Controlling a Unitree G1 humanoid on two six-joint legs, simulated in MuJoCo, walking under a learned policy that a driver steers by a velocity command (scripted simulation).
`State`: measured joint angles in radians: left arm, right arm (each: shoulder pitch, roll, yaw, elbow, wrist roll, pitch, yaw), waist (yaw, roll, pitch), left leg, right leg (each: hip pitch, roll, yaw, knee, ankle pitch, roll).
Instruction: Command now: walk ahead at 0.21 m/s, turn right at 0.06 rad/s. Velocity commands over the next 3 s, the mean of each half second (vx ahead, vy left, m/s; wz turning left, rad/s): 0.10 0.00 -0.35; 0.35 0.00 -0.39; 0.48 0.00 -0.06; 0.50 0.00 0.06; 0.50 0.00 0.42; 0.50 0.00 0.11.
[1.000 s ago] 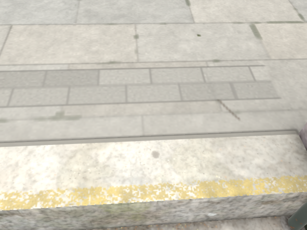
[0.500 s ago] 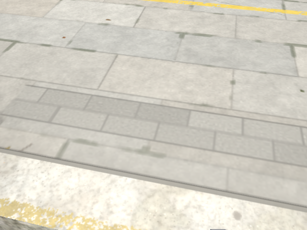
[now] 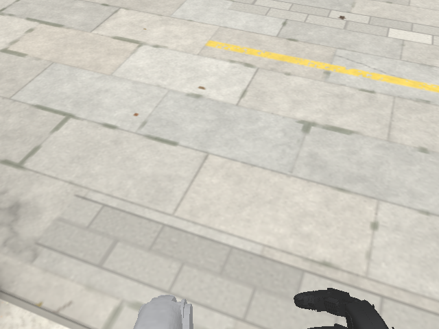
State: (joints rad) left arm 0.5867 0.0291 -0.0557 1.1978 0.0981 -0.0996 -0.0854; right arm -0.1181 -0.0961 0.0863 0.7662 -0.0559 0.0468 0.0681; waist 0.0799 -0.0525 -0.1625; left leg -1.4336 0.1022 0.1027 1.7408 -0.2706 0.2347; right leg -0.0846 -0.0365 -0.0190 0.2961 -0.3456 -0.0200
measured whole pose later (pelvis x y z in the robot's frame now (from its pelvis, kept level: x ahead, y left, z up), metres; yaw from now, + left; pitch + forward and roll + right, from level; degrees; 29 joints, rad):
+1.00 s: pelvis +0.33 -0.09 +0.19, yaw -24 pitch +8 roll -1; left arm 0.41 0.13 0.05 0.93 0.03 -0.12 -0.05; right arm 0.06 -0.18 -0.02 0.87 -0.07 -0.09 0.04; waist 0.08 0.04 -0.14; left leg -0.81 0.10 0.04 0.84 -0.03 0.01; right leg -0.14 0.08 0.07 0.38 -0.38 -0.07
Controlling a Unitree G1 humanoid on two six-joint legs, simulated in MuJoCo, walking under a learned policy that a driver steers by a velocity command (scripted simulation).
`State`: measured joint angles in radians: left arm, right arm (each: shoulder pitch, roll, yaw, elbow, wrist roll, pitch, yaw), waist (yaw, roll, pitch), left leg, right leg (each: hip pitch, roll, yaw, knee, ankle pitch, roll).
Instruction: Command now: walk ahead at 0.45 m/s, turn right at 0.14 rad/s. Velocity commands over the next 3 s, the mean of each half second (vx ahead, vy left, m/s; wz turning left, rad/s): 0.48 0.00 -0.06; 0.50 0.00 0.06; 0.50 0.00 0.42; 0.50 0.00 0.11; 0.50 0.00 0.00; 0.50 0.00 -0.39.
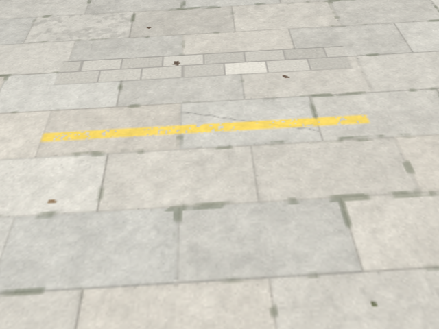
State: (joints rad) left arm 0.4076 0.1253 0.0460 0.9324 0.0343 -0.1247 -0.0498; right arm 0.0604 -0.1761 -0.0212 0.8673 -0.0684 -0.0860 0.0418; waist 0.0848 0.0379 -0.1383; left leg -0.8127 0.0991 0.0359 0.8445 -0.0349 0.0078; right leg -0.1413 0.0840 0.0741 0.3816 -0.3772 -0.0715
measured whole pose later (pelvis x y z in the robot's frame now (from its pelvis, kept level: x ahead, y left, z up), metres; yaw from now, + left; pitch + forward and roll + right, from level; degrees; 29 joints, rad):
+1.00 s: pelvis +0.55 -0.02 +0.01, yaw +1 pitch +3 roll -2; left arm 0.32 0.22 0.08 0.89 0.00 -0.09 0.01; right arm 0.04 -0.24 -0.06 0.82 0.02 -0.05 0.00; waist 0.06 0.05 -0.01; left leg -0.74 0.12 -0.04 0.75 0.04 0.02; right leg -0.06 0.05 -0.11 0.24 -0.24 -0.04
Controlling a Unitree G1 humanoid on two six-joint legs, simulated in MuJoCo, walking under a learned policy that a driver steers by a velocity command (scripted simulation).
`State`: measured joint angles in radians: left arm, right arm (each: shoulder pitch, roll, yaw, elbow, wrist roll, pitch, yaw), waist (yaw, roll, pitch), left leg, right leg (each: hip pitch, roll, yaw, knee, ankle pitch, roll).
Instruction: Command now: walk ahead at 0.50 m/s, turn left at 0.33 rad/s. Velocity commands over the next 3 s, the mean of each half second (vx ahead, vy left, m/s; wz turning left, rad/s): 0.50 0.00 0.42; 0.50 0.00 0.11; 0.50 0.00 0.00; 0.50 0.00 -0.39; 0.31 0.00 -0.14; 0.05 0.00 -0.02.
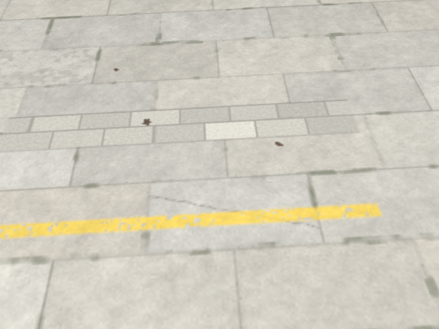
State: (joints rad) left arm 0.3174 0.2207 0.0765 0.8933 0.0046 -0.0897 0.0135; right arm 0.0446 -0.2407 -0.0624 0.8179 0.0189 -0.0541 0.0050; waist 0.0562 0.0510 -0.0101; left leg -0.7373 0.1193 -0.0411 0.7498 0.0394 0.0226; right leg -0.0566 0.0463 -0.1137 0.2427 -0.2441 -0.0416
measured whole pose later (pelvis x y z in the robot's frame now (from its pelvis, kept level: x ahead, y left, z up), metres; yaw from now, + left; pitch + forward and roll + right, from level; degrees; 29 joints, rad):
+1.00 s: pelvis +0.57 +0.11 +0.00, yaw +17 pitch +3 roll -1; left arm 0.35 0.24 0.06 0.84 -0.01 -0.08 -0.01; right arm 0.10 -0.26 -0.06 0.70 0.00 -0.07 0.00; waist 0.07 0.04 0.01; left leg -0.70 0.11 -0.06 0.79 -0.07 -0.01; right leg -0.12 0.07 -0.02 0.27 -0.20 -0.06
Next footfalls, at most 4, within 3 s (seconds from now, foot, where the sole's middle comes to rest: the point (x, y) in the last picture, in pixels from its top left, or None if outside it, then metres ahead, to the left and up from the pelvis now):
0.16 left None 0.26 0.15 -0.78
0.66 right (238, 293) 0.59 0.03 -0.78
1.18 left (149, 235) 0.79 0.34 -0.78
1.72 right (202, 160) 1.13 0.18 -0.78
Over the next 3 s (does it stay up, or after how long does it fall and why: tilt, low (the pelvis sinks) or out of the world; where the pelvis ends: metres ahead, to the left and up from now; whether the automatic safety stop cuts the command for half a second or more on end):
stays up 1.37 0.29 -0.01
